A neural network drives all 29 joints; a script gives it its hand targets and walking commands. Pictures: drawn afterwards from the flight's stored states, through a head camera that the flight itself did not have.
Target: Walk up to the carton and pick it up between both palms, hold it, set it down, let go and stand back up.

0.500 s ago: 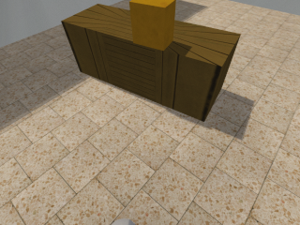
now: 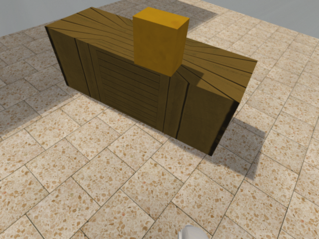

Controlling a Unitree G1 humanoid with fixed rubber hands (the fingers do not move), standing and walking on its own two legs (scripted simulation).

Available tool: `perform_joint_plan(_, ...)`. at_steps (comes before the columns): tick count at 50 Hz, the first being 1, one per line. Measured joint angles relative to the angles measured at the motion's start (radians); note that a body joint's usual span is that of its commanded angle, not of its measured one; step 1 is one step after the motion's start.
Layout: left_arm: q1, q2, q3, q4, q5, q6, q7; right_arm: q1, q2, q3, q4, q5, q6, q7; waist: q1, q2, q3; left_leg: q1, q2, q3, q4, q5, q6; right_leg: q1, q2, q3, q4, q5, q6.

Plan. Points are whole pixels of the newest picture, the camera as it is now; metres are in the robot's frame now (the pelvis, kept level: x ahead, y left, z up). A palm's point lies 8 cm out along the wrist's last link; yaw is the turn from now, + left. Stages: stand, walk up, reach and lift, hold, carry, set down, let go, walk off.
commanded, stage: walk up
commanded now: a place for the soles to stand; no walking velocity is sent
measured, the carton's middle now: (159, 42) +1.13 -0.04 -0.08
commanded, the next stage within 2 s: none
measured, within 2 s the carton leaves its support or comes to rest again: neither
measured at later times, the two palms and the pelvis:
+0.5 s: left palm (66, 216) +0.22 +0.24 -0.10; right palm (244, 165) +0.36 -0.29 -0.09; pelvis +0.22 -0.05 +0.00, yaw -1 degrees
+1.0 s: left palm (104, 116) +0.57 +0.19 -0.09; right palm (248, 159) +0.40 -0.34 -0.13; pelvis +0.42 -0.07 -0.02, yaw -2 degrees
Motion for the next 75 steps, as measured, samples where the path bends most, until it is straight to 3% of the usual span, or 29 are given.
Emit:
perform_joint_plan(4,-0.051,-0.014,0.006,-0.018,0.002,-0.008,-0.012,0.053,-0.026,-0.005,0.039,0.001,-0.002,0.009,-0.038,0.019,-0.003,0.065,0.009,0.008,-0.029,-0.043,-0.011,-0.008,-0.009,-0.012,-0.217,0.105,-0.010)
perform_joint_plan(8,-0.073,-0.020,0.014,-0.049,0.001,-0.026,-0.006,0.096,-0.049,-0.007,0.057,-0.004,0.010,0.017,-0.054,0.044,-0.013,0.103,0.036,0.010,0.033,-0.143,-0.034,0.076,0.022,-0.034,-0.354,0.134,-0.036)
perform_joint_plan(11,-0.070,-0.006,0.014,-0.075,0.010,-0.052,0.021,0.111,-0.052,0.000,0.044,-0.007,0.031,0.023,-0.035,0.059,-0.007,0.000,0.059,-0.023,0.363,-0.245,-0.016,0.100,0.053,-0.047,-0.307,0.124,-0.041)
perform_joint_plan(13,-0.060,-0.012,0.004,-0.061,0.001,-0.047,0.040,0.088,-0.054,0.002,0.029,-0.007,0.054,0.024,-0.020,0.078,0.003,-0.106,0.043,-0.059,0.604,-0.233,-0.021,0.125,0.063,-0.060,-0.280,0.064,-0.043)
perform_joint_plan(15,-0.039,-0.019,-0.004,-0.040,-0.003,-0.042,0.050,0.055,-0.055,0.003,0.006,-0.003,0.062,0.029,0.000,0.092,0.010,-0.192,0.040,-0.058,0.690,-0.189,-0.028,0.173,0.070,-0.067,-0.317,0.048,-0.046)
perform_joint_plan(21,0.049,-0.008,-0.009,0.030,-0.004,-0.048,0.053,-0.034,-0.030,0.001,-0.054,0.002,0.055,0.053,0.068,0.083,0.000,-0.291,0.066,-0.026,0.427,-0.111,-0.052,0.306,0.078,-0.071,-0.446,0.043,-0.048)
perform_joint_plan(28,0.128,0.021,-0.003,0.075,-0.011,-0.028,0.038,-0.099,-0.010,-0.009,-0.106,-0.002,0.027,0.052,0.111,0.051,-0.012,-0.176,0.037,-0.005,0.112,0.009,-0.013,0.382,0.059,-0.058,-0.385,-0.088,-0.018)
perform_joint_plan(31,0.125,0.015,-0.006,0.068,-0.005,-0.003,0.034,-0.096,-0.012,-0.005,-0.119,-0.008,0.011,0.023,0.083,0.034,0.002,-0.163,0.017,0.003,0.171,0.017,-0.004,0.278,0.061,-0.005,-0.066,-0.187,-0.029)
perform_joint_plan(34,0.084,0.011,-0.006,0.041,-0.004,0.016,0.029,-0.061,-0.001,0.005,-0.083,0.001,0.021,0.000,0.056,0.013,0.010,-0.101,0.011,0.006,0.138,-0.030,0.000,0.144,0.070,0.015,0.153,-0.129,-0.020)
perform_joint_plan(37,0.043,0.002,-0.005,0.016,-0.005,0.008,0.016,-0.015,0.000,0.011,-0.040,0.001,0.019,-0.003,0.024,0.005,0.007,-0.029,0.012,0.011,0.048,-0.015,-0.006,0.056,0.048,0.008,0.094,-0.064,0.000)
perform_joint_plan(40,0.000,-0.014,-0.005,-0.005,-0.004,-0.001,0.005,0.028,-0.012,0.011,-0.004,0.004,0.011,0.000,-0.008,0.017,0.008,0.025,0.017,0.012,-0.005,-0.021,-0.010,0.022,0.028,-0.007,-0.072,-0.002,0.006)
perform_joint_plan(46,-0.074,-0.036,0.004,-0.049,-0.001,-0.020,0.003,0.098,-0.049,0.008,0.041,0.007,0.023,0.013,-0.052,0.048,0.010,0.086,0.039,0.015,0.046,-0.129,-0.038,0.094,0.047,-0.040,-0.348,0.113,-0.027)
perform_joint_plan(48,-0.076,-0.023,0.007,-0.077,0.006,-0.039,0.015,0.127,-0.052,0.010,0.039,0.005,0.031,0.017,-0.048,0.049,0.002,0.050,0.052,0.010,0.183,-0.207,-0.030,0.140,0.065,-0.039,-0.386,0.106,-0.053)
perform_joint_plan(50,-0.081,-0.021,0.003,-0.076,0.005,-0.044,0.036,0.117,-0.053,0.012,0.036,0.001,0.053,0.019,-0.033,0.065,0.014,-0.045,0.048,-0.034,0.437,-0.264,-0.027,0.130,0.078,-0.047,-0.308,0.084,-0.053)
perform_joint_plan(53,-0.058,-0.025,-0.006,-0.046,-0.005,-0.034,0.056,0.081,-0.055,0.009,0.011,0.000,0.077,0.025,-0.008,0.084,0.022,-0.182,0.035,-0.052,0.658,-0.219,-0.036,0.184,0.080,-0.056,-0.324,0.055,-0.057)
perform_joint_plan(58,0.012,-0.015,-0.004,0.018,-0.003,-0.037,0.059,0.022,-0.041,0.001,-0.039,0.003,0.068,0.049,0.047,0.087,0.007,-0.277,0.063,-0.032,0.481,-0.138,-0.057,0.285,0.081,-0.056,-0.434,0.060,-0.052)
perform_joint_plan(62,0.060,0.009,0.002,0.056,-0.008,-0.035,0.051,-0.025,-0.021,-0.003,-0.067,0.001,0.057,0.058,0.085,0.066,0.001,-0.259,0.071,-0.022,0.266,-0.049,-0.045,0.333,0.077,-0.052,-0.450,0.022,-0.043)
perform_joint_plan(65,0.092,0.020,0.001,0.072,-0.014,-0.021,0.044,-0.042,-0.018,-0.010,-0.095,-0.002,0.039,0.049,0.098,0.052,-0.006,-0.183,0.048,-0.010,0.132,0.005,-0.025,0.341,0.064,-0.041,-0.387,-0.048,-0.023)
perform_joint_plan(68,0.100,0.016,-0.004,0.068,-0.009,0.002,0.041,-0.053,-0.018,-0.007,-0.115,-0.007,0.023,0.020,0.076,0.035,0.002,-0.168,0.024,-0.012,0.161,0.019,-0.011,0.261,0.063,-0.001,-0.120,-0.183,-0.022)
perform_joint_plan(71,0.068,0.011,-0.007,0.046,-0.005,0.026,0.042,-0.045,0.000,0.007,-0.091,0.000,0.034,-0.002,0.052,0.012,0.018,-0.123,0.019,-0.006,0.147,-0.020,-0.011,0.147,0.081,0.016,0.120,-0.174,-0.012)
perform_joint_plan(75,0.017,-0.008,-0.014,0.013,-0.012,0.018,0.040,-0.015,0.002,0.020,-0.060,0.004,0.038,-0.008,0.012,0.013,0.026,-0.055,0.026,-0.007,0.059,-0.003,-0.022,0.082,0.069,-0.002,0.014,-0.114,0.011)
